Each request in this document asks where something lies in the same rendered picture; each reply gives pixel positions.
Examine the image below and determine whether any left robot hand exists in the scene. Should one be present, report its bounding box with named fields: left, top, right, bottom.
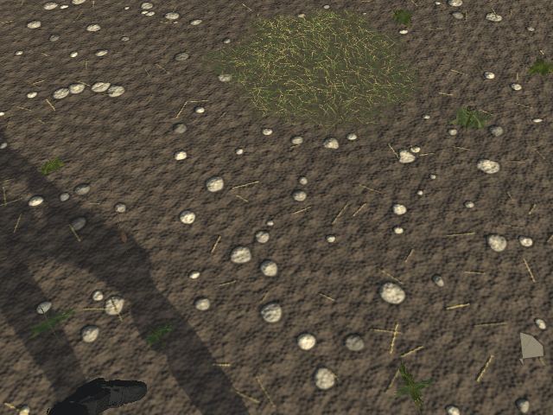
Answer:
left=47, top=378, right=147, bottom=415

